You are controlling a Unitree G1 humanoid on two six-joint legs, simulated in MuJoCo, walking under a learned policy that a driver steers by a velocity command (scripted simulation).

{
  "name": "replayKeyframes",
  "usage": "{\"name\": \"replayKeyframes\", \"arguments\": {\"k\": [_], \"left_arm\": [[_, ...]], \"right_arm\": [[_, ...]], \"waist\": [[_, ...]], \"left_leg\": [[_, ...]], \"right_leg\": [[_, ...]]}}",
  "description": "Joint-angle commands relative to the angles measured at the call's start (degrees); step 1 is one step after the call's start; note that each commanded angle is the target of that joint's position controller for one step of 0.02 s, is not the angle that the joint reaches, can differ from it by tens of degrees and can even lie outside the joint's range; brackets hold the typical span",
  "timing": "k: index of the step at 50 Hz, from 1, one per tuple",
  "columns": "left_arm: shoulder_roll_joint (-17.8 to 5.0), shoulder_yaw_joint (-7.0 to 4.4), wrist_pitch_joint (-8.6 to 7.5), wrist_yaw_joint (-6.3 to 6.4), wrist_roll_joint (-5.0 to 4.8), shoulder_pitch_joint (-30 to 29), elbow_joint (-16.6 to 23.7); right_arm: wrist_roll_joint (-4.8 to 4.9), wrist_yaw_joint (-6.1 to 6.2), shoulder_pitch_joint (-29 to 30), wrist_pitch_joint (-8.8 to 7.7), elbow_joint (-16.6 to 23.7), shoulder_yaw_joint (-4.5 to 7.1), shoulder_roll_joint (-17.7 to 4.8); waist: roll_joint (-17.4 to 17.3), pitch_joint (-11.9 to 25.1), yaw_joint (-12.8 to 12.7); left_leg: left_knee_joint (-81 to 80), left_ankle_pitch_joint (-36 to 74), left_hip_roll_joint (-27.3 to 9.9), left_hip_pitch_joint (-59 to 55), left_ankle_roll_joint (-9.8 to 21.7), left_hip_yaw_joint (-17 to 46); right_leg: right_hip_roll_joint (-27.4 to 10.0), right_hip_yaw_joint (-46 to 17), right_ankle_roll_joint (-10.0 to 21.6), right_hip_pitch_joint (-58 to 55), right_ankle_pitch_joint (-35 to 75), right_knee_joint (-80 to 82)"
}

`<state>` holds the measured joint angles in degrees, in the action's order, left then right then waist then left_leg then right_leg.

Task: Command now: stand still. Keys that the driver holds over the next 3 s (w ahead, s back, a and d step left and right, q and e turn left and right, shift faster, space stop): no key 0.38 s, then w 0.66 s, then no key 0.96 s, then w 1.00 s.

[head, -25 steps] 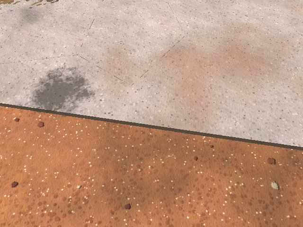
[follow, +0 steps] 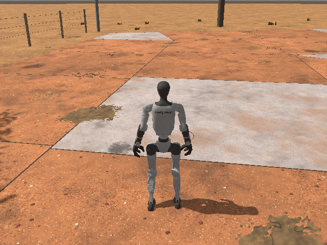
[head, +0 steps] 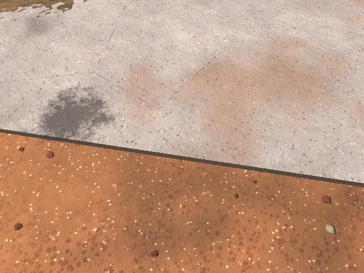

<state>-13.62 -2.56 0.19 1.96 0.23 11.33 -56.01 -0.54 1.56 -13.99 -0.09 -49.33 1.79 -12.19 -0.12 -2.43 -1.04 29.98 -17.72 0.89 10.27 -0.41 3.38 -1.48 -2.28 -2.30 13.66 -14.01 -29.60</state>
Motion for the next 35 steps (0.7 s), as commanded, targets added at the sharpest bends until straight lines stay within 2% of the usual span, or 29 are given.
{"name": "replayKeyframes", "arguments": {"k": [1,19,20,22,23,24,26,27,28,29,30,31,32,33,34,35], "left_arm": [[-6.1,-1.14,-0.47,0.38,-0.08,0.0,0.9],[-4.5,-0.50,0.00,0.85,-0.27,2.0,-4.7],[-3.8,-0.31,0.08,0.87,-0.29,3.0,-5.4],[-4.4,-0.58,0.13,1.06,-0.91,3.2,-5.5],[-4.5,-0.59,-0.27,1.03,-0.92,2.5,-5.0],[-3.8,-0.40,-1.06,0.81,-1.00,1.7,-4.3],[-1.4,0.09,-3.18,-0.22,-1.25,0.8,-3.4],[-1.1,0.16,-4.03,-0.81,-1.43,0.9,-3.2],[-1.2,0.11,-4.70,-1.32,-1.80,2.1,-3.3],[-0.7,0.15,-5.18,-1.63,-2.17,5.1,-4.2],[-0.9,-0.08,-5.45,-1.69,-2.21,10.1,-6.0],[-3.7,-0.94,-5.61,-1.64,-1.62,16.0,-8.0],[-11.3,-2.88,-5.98,-2.13,-1.57,23.8,-9.5],[-11.4,-2.33,-6.72,-2.75,-0.48,24.5,-9.2],[-7.8,-1.23,-7.26,-2.75,-0.30,19.6,-7.7],[-5.9,-0.67,-7.51,-2.89,-0.52,16.6,-6.2]], "right_arm": [[0.09,0.28,-0.9,-0.67,1.3,1.30,-6.0],[0.40,0.76,-3.8,-0.67,-6.6,0.36,-5.2],[0.42,0.83,-5.0,-0.57,-7.5,0.23,-4.7],[1.04,1.18,-5.1,-0.24,-7.6,0.89,-6.9],[1.26,1.26,-5.3,-0.39,-7.2,1.05,-7.5],[1.59,1.20,-6.4,-0.88,-7.2,1.26,-8.2],[2.22,0.82,-9.0,-2.07,-8.0,2.21,-10.6],[2.36,0.65,-8.5,-2.39,-7.9,2.54,-11.2],[2.38,0.47,-6.5,-2.58,-7.1,2.39,-10.6],[2.55,0.25,-3.4,-2.64,-6.1,2.14,-10.0],[2.74,0.06,-0.1,-2.65,-4.9,1.80,-9.1],[2.42,-0.07,2.0,-3.04,-3.8,1.18,-6.7],[2.18,0.13,3.2,-3.94,-1.6,0.52,-3.5],[2.86,0.21,3.5,-5.11,-0.7,0.93,-5.2],[3.46,-0.31,2.5,-5.86,-1.1,1.19,-6.1],[3.36,-0.91,1.2,-6.33,-2.2,1.06,-5.5]], "waist": [[-0.3,0.8,0.1],[0.0,-0.4,0.3],[-0.2,0.8,0.3],[-1.8,-2.0,0.7],[-2.5,-4.5,1.1],[-3.9,-6.1,1.6],[-9.9,-6.3,2.5],[-11.3,-6.7,2.2],[-10.8,-7.3,0.7],[-10.2,-7.7,-1.6],[-8.5,-7.6,-4.3],[-1.2,-5.8,-5.9],[15.6,-2.6,-7.5],[16.0,-2.4,-6.5],[9.1,-5.1,-3.6],[6.5,-5.1,-2.3]], "left_leg": [[-6.9,6.9,-1.9,4.2,1.0,1.6],[-7.5,7.1,-1.0,4.2,0.6,0.0],[-8.0,1.1,-0.6,3.8,0.8,-0.4],[-8.7,-18.6,-0.6,6.7,3.1,0.9],[-10.1,-25.4,-2.1,8.5,4.6,3.3],[-11.9,-28.7,-4.6,8.7,6.2,6.9],[-17.1,-31.0,-12.1,5.3,10.4,17.6],[-18.9,-30.3,-15.1,6.8,12.2,21.8],[-19.0,-28.7,-15.6,9.0,12.5,22.1],[-17.5,-26.4,-14.0,12.1,11.2,19.0],[-13.4,-21.8,-10.4,16.3,8.8,14.0],[-1.3,-12.4,-5.5,20.6,5.9,6.8],[18.3,-8.3,2.0,28.9,1.9,-3.8],[31.0,-14.1,1.7,35.1,2.2,0.3],[37.6,-10.4,-1.6,38.4,3.6,2.8],[38.8,-5.0,-3.6,38.8,4.7,2.4]], "right_leg": [[-0.5,-0.3,0.9,-3.1,6.5,3.9],[0.2,0.4,1.4,-3.0,6.4,4.7],[1.0,1.2,1.5,-3.4,0.9,4.6],[3.3,3.2,2.8,0.9,-17.2,1.6],[3.3,3.0,3.5,4.2,-22.1,0.5],[3.0,2.9,3.9,6.9,-22.0,-1.3],[3.6,5.4,3.6,10.6,-12.6,-9.8],[2.4,4.5,4.3,9.8,-10.1,-13.0],[1.5,3.9,5.5,7.6,-10.4,-11.9],[1.6,4.3,6.6,2.2,-10.9,-6.1],[2.1,3.9,7.1,-6.1,-8.7,1.4],[-2.2,-4.1,7.6,-13.7,-7.6,6.2],[-13.3,-25.7,13.6,-20.5,-16.8,16.5],[-20.8,-40.9,18.2,-21.1,-17.7,21.2],[-20.6,-37.0,17.7,-19.7,-14.9,20.1],[-17.7,-29.8,15.9,-19.1,-11.9,19.8]]}}
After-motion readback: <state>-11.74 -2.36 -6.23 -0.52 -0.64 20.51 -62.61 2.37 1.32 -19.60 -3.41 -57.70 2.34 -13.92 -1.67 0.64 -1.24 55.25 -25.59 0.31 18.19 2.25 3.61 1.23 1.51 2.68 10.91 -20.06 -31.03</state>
